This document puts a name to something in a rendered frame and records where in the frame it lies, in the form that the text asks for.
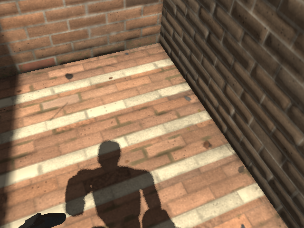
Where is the robot left hand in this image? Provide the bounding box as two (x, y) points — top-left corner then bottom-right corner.
(18, 213), (67, 228)

